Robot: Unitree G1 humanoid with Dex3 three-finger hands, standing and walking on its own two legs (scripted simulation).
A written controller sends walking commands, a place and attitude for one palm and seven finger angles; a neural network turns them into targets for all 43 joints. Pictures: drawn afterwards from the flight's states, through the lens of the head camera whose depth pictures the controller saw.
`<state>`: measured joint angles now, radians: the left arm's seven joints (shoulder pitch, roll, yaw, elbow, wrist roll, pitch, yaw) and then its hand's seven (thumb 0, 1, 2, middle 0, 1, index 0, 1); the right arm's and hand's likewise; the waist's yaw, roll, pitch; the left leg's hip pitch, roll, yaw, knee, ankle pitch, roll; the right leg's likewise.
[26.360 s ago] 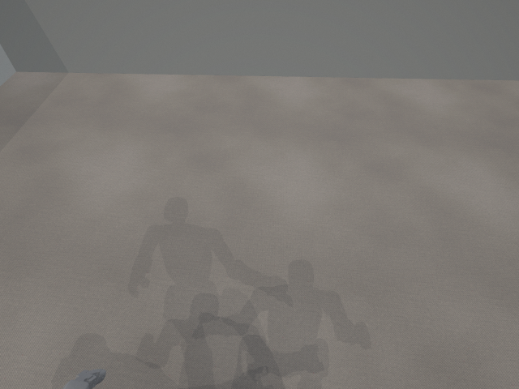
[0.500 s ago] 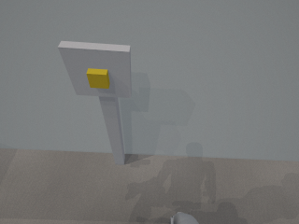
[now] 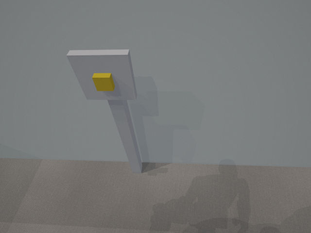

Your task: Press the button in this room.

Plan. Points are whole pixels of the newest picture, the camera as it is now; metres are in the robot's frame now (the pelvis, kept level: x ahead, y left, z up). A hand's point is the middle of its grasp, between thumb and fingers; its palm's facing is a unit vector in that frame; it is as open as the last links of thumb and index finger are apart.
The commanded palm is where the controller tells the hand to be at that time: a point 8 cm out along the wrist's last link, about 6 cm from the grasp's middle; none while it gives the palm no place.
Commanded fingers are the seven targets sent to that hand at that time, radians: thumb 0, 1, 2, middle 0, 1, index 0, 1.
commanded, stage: come to a stop and stand still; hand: left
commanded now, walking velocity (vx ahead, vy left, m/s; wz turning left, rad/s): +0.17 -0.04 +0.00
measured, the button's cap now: (104, 81) +0.55 +0.23 +0.07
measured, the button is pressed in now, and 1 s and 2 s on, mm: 0 0 0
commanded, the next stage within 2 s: look again from close up in 1.40 s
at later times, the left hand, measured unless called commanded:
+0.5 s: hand out of the picture +0.04 +0.21 -0.18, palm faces -0.03 -0.98 -0.17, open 7.4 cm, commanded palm none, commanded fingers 0.00 0.90 0.90 -0.20 -0.30 -0.20 -0.30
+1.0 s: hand out of the picture +0.08 +0.21 -0.18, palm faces +0.04 -0.97 -0.22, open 7.3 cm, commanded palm none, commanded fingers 0.00 0.90 0.90 -0.20 -0.30 -0.20 -0.30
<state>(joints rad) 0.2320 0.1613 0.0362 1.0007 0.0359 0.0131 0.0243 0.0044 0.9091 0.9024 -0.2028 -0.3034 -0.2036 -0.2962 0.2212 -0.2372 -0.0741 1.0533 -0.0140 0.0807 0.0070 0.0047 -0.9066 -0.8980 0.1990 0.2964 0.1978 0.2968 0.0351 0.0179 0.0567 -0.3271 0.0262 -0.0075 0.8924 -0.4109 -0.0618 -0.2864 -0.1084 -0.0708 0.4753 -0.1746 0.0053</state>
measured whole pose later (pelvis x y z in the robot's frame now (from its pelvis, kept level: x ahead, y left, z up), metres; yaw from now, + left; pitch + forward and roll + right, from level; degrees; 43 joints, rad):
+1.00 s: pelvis +0.04 +0.02 +0.00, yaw +0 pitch -1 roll +0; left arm 0.19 0.17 0.02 1.09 0.01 0.01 0.04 0.00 0.93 0.90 -0.20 -0.30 -0.20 -0.30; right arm 0.21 -0.16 -0.04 1.11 -0.01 0.01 -0.04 0.01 -0.92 -0.90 0.20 0.30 0.20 0.30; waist 0.01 0.00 0.05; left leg -0.16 0.04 0.08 0.46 -0.29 -0.02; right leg -0.19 -0.04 -0.10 0.49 -0.28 0.00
